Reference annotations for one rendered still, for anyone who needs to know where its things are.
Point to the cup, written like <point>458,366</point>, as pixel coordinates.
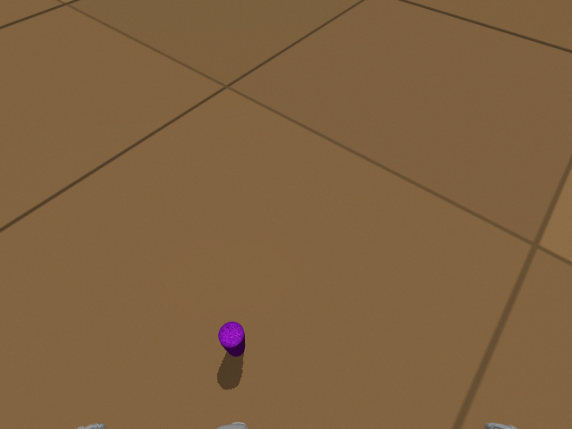
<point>232,338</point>

